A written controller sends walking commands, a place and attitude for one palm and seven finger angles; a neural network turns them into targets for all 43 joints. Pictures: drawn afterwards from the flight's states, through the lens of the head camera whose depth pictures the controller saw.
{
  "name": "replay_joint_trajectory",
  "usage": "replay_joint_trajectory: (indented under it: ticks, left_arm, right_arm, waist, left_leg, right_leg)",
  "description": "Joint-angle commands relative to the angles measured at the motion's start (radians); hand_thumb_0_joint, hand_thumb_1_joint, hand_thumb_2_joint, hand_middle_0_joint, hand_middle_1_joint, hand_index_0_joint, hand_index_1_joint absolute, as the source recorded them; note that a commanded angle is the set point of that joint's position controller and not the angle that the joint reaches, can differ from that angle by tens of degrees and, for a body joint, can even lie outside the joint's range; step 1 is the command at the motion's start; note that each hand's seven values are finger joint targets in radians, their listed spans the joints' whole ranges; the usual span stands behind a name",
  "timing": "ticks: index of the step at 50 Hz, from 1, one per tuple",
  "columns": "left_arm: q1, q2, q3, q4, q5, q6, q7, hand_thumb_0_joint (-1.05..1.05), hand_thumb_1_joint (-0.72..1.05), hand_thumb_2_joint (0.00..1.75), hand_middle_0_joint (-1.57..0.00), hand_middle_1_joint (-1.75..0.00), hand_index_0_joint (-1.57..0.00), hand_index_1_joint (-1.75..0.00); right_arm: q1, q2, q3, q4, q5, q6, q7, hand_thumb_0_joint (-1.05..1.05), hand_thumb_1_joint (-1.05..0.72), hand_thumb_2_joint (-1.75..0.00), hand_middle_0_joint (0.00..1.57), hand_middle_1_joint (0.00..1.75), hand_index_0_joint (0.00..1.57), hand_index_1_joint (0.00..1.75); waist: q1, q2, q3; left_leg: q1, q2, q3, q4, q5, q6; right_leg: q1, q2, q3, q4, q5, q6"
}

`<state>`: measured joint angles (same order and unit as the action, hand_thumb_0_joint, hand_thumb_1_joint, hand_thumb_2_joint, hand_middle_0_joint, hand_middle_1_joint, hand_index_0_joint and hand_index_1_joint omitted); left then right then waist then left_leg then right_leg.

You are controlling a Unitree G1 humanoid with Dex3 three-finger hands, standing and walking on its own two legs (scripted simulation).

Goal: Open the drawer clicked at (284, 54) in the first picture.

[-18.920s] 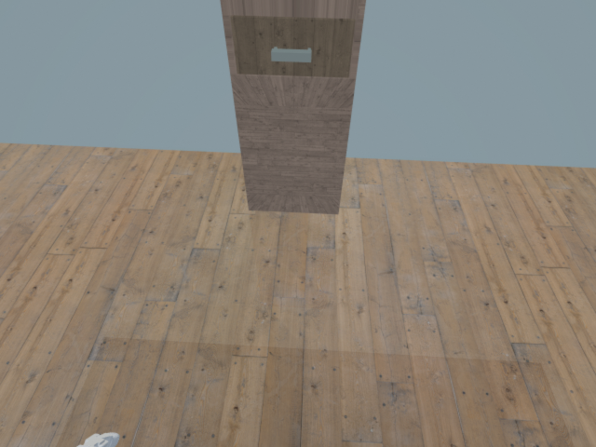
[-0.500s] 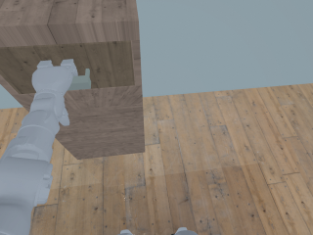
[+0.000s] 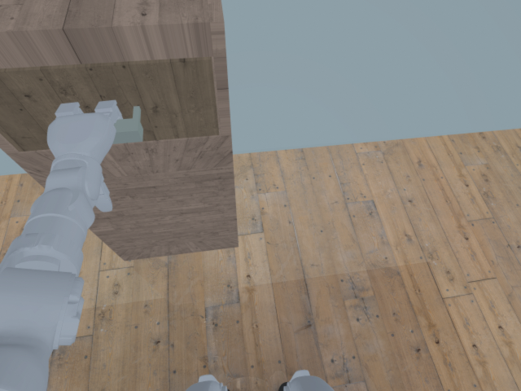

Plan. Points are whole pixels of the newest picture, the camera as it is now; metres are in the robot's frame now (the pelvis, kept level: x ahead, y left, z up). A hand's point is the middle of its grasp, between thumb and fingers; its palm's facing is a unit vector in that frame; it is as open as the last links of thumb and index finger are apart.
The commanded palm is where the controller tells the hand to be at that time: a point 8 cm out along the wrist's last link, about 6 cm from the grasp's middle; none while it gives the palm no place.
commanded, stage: lower the fingers behind the handle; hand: left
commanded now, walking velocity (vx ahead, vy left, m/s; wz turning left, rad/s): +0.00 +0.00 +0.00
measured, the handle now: (103, 123) +0.55 +0.24 +0.03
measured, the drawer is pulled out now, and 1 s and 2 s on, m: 0.00 0.00 0.06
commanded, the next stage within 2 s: close the thumb around the handle in 0.12 s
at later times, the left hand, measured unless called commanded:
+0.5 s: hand (98, 157) +0.49 +0.24 +0.02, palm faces -0.07 -0.01 -1.00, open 11.7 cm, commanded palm +0.47 +0.23 +0.07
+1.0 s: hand (99, 159) +0.49 +0.24 +0.02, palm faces -0.08 -0.01 -1.00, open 6.7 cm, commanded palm +0.47 +0.23 +0.07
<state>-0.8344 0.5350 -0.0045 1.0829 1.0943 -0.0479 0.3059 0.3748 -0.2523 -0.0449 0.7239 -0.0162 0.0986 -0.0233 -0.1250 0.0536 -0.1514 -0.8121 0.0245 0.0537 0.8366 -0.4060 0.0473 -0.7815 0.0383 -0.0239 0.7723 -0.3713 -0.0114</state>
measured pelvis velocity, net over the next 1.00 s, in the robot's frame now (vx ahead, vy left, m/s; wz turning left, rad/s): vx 0.02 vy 0.00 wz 0.01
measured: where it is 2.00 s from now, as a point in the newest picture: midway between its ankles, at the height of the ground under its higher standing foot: outside the picture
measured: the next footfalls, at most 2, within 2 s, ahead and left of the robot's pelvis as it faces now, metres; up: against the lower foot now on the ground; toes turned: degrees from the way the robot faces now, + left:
none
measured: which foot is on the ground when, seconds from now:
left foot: down 0.00-1.00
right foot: down 0.00-1.00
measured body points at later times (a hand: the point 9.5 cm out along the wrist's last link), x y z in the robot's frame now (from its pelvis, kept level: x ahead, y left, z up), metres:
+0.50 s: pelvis +0.01 +0.00 +0.00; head +0.12 +0.00 +0.44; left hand +0.49 +0.24 +0.08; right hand +0.02 -0.28 -0.13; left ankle -0.02 +0.09 -0.70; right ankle -0.01 -0.12 -0.70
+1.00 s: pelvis +0.02 +0.00 +0.00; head +0.12 +0.00 +0.44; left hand +0.48 +0.24 +0.07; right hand +0.02 -0.28 -0.13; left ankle -0.02 +0.09 -0.70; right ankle -0.01 -0.12 -0.70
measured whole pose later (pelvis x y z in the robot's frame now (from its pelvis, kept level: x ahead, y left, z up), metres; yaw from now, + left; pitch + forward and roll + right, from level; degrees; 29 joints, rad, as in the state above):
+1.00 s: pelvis +0.02 +0.00 +0.00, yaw +1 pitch +22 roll -2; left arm -0.78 0.51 -0.02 1.03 1.09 -0.03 0.31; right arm 0.36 -0.25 -0.06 0.73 -0.02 0.10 -0.01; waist -0.10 0.06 -0.16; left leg -0.77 0.02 0.04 0.81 -0.42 0.04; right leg -0.74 0.04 -0.03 0.75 -0.38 -0.02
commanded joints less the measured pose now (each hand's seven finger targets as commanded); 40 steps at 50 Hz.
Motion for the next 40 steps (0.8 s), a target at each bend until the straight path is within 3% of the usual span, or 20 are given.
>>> replay_joint_trajectory:
  ticks: [1,2,5,6,8,9,11,13,16,18,19,21,25,28,30,31,34,36,38,40]
  left_arm:
    - [-0.337,0.194,0.04,-0.152,-0.013,-0.003,0.027,0.0,-0.5,0.3,-0.3,-1.2,-0.3,-1.2]
    - [-0.367,0.201,0.036,-0.168,-0.009,-0.004,0.03,0.0,-0.5,0.3,-0.3,-1.2,-0.3,-1.2]
    - [-0.351,0.203,0.047,-0.189,-0.011,-0.01,0.034,0.0,-0.5,0.3,-0.3,-1.2,-0.3,-1.2]
    - [-0.324,0.217,0.062,-0.187,-0.011,-0.01,0.032,0.0,-0.5,0.3,-0.3,-1.2,-0.3,-1.2]
    - [-0.341,0.178,0.028,-0.184,-0.017,-0.008,0.03,0.0,-0.5,0.3,-0.3,-1.2,-0.3,-1.2]
    - [-0.345,0.207,0.051,-0.181,-0.017,-0.011,0.029,0.0,-0.5,0.3,-0.3,-1.2,-0.3,-1.2]
    - [-0.326,0.201,0.045,-0.174,-0.012,-0.005,0.032,0.0,-0.5,0.3,-0.3,-1.2,-0.3,-1.2]
    - [-0.358,0.182,0.023,-0.178,-0.01,-0.001,0.034,0.0,-0.39,0.35,-0.31,-1.21,-0.31,-1.21]
    - [-0.345,0.224,0.054,-0.171,-0.01,0.002,0.033,0.0,-0.22,0.42,-0.32,-1.23,-0.32,-1.23]
    - [-0.357,0.167,0.016,-0.198,-0.01,-0.002,0.033,0.0,-0.11,0.47,-0.33,-1.24,-0.33,-1.24]
    - [-0.332,0.186,0.04,-0.185,-0.017,-0.002,0.03,0.0,-0.05,0.49,-0.33,-1.25,-0.33,-1.25]
    - [-0.336,0.182,0.027,-0.169,-0.016,0.003,0.027,0.0,0.06,0.54,-0.34,-1.26,-0.34,-1.26]
    - [-0.349,0.178,0.029,-0.21,-0.012,-0.007,0.029,0.0,0.28,0.64,-0.36,-1.28,-0.36,-1.28]
    - [-0.321,0.142,0.01,-0.211,-0.015,-0.008,0.025,0.0,0.45,0.71,-0.37,-1.3,-0.37,-1.3]
    - [-0.304,0.165,0.033,-0.219,-0.022,-0.013,0.025,0.0,0.56,0.76,-0.38,-1.31,-0.38,-1.31]
    - [-0.29,0.174,0.036,-0.198,-0.019,-0.008,0.024,0.0,0.62,0.78,-0.38,-1.32,-0.38,-1.32]
    - [-0.332,0.157,0.02,-0.215,-0.019,-0.01,0.025,0.0,0.79,0.85,-0.39,-1.34,-0.39,-1.34]
    - [-0.297,0.163,0.031,-0.218,-0.015,-0.008,0.029,0.0,0.9,0.9,-0.4,-1.35,-0.4,-1.35]
    - [-0.317,0.107,-0.011,-0.245,-0.02,-0.009,0.029,0.0,0.9,0.9,-0.4,-1.35,-0.4,-1.35]
    - [-0.311,0.148,0.019,-0.209,-0.017,-0.004,0.029,0.0,0.9,0.9,-0.4,-1.35,-0.4,-1.35]
  right_arm:
    - [0.157,-0.174,-0.067,-0.044,0.001,-0.009,-0.008,0.0,-0.9,-0.9,0.2,0.3,0.2,0.3]
    - [0.154,-0.175,-0.067,-0.045,-0.001,-0.01,-0.01,0.0,-0.9,-0.9,0.2,0.3,0.2,0.3]
    - [0.158,-0.172,-0.071,-0.045,-0.004,-0.01,-0.009,0.0,-0.9,-0.9,0.2,0.3,0.2,0.3]
    - [0.154,-0.173,-0.071,-0.045,-0.004,-0.009,-0.008,0.0,-0.9,-0.9,0.2,0.3,0.2,0.3]
    - [0.149,-0.17,-0.069,-0.046,-0.001,-0.009,-0.007,0.0,-0.9,-0.9,0.2,0.3,0.2,0.3]
    - [0.149,-0.173,-0.068,-0.044,-0.001,-0.008,-0.009,0.0,-0.9,-0.9,0.2,0.3,0.2,0.3]
    - [0.147,-0.172,-0.068,-0.046,-0.001,-0.007,-0.008,0.0,-0.9,-0.9,0.2,0.3,0.2,0.3]
    - [0.149,-0.172,-0.07,-0.044,0.0,-0.007,-0.009,0.0,-0.9,-0.9,0.2,0.3,0.2,0.3]
    - [0.149,-0.175,-0.067,-0.042,-0.001,-0.004,-0.011,0.0,-0.9,-0.9,0.2,0.3,0.2,0.3]
    - [0.146,-0.167,-0.072,-0.046,-0.001,-0.007,-0.009,0.0,-0.9,-0.9,0.2,0.3,0.2,0.3]
    - [0.148,-0.168,-0.071,-0.044,-0.001,-0.005,-0.007,0.0,-0.9,-0.9,0.2,0.3,0.2,0.3]
    - [0.147,-0.17,-0.069,-0.047,0.001,-0.003,-0.008,0.0,-0.9,-0.9,0.2,0.3,0.2,0.3]
    - [0.15,-0.167,-0.074,-0.047,-0.002,-0.004,-0.007,0.0,-0.9,-0.9,0.2,0.3,0.2,0.3]
    - [0.144,-0.164,-0.075,-0.05,-0.001,-0.003,-0.005,0.0,-0.9,-0.9,0.2,0.3,0.2,0.3]
    - [0.144,-0.166,-0.075,-0.051,-0.003,-0.002,-0.004,0.0,-0.9,-0.9,0.2,0.3,0.2,0.3]
    - [0.143,-0.168,-0.073,-0.05,-0.001,0.001,-0.005,0.0,-0.9,-0.9,0.2,0.3,0.2,0.3]
    - [0.143,-0.167,-0.075,-0.044,-0.001,-0.001,-0.005,0.0,-0.9,-0.9,0.2,0.3,0.2,0.3]
    - [0.144,-0.165,-0.077,-0.046,-0.002,-0.001,-0.004,0.0,-0.9,-0.9,0.2,0.3,0.2,0.3]
    - [0.141,-0.16,-0.079,-0.049,-0.003,-0.003,0.0,0.0,-0.9,-0.9,0.2,0.3,0.2,0.3]
    - [0.146,-0.166,-0.077,-0.042,-0.002,0.0,-0.002,0.0,-0.9,-0.9,0.2,0.3,0.2,0.3]
  waist:
    - [0.001,0.04,-0.403]
    - [-0.006,0.043,-0.409]
    - [0.003,0.055,-0.452]
    - [0.012,0.046,-0.449]
    - [-0.003,0.039,-0.411]
    - [0.001,0.019,-0.414]
    - [0.007,0.043,-0.413]
    - [-0.012,0.03,-0.404]
    - [0.0,0.024,-0.419]
    - [-0.005,0.061,-0.421]
    - [0.004,0.039,-0.429]
    - [-0.006,0.021,-0.406]
    - [0.002,0.065,-0.457]
    - [0.002,0.052,-0.424]
    - [0.009,0.034,-0.448]
    - [0.009,0.025,-0.427]
    - [-0.003,0.032,-0.417]
    - [0.012,0.048,-0.443]
    - [0.0,0.071,-0.438]
    - [-0.003,0.024,-0.427]
  left_leg:
    - [0.366,-0.014,-0.062,-0.046,0.543,-0.008]
    - [0.366,-0.014,-0.061,-0.045,0.533,-0.007]
    - [0.387,-0.015,-0.058,-0.041,0.57,-0.006]
    - [0.379,-0.016,-0.056,-0.04,0.575,-0.007]
    - [0.365,-0.016,-0.053,-0.047,0.546,-0.005]
    - [0.355,-0.018,-0.056,-0.047,0.545,-0.004]
    - [0.358,-0.02,-0.053,-0.05,0.548,-0.005]
    - [0.36,-0.018,-0.055,-0.049,0.538,-0.005]
    - [0.347,-0.022,-0.051,-0.047,0.547,-0.004]
    - [0.385,-0.018,-0.052,-0.046,0.578,-0.007]
    - [0.381,-0.019,-0.052,-0.044,0.592,-0.006]
    - [0.353,-0.023,-0.049,-0.046,0.556,-0.003]
    - [0.412,-0.016,-0.056,-0.039,0.62,-0.007]
    - [0.411,-0.013,-0.061,-0.042,0.631,-0.011]
    - [0.403,-0.015,-0.055,-0.039,0.636,-0.006]
    - [0.386,-0.017,-0.058,-0.043,0.619,-0.007]
    - [0.4,-0.013,-0.06,-0.045,0.629,-0.007]
    - [0.417,-0.013,-0.059,-0.042,0.657,-0.009]
    - [0.437,-0.01,-0.061,-0.043,0.663,-0.011]
    - [0.409,-0.012,-0.062,-0.042,0.644,-0.008]
  right_leg:
    - [0.15,0.034,-0.007,-0.057,0.376,-0.021]
    - [0.148,0.033,-0.004,-0.058,0.374,-0.019]
    - [0.177,0.032,-0.001,-0.056,0.409,-0.02]
    - [0.186,0.031,0.0,-0.055,0.416,-0.02]
    - [0.176,0.032,-0.004,-0.063,0.405,-0.019]
    - [0.19,0.03,0.0,-0.062,0.409,-0.02]
    - [0.187,0.03,0.0,-0.06,0.41,-0.02]
    - [0.175,0.03,-0.001,-0.065,0.406,-0.018]
    - [0.202,0.028,0.003,-0.058,0.432,-0.018]
    - [0.181,0.029,-0.001,-0.064,0.428,-0.019]
    - [0.197,0.03,0.0,-0.062,0.439,-0.02]
    - [0.202,0.029,0.003,-0.064,0.442,-0.017]
    - [0.186,0.029,0.003,-0.058,0.445,-0.018]
    - [0.179,0.031,-0.003,-0.061,0.44,-0.019]
    - [0.209,0.03,0.002,-0.061,0.466,-0.016]
    - [0.207,0.031,0.002,-0.06,0.457,-0.018]
    - [0.192,0.03,-0.001,-0.064,0.452,-0.019]
    - [0.199,0.031,0.001,-0.059,0.464,-0.018]
    - [0.181,0.031,-0.004,-0.064,0.454,-0.018]
    - [0.193,0.032,-0.001,-0.063,0.456,-0.016]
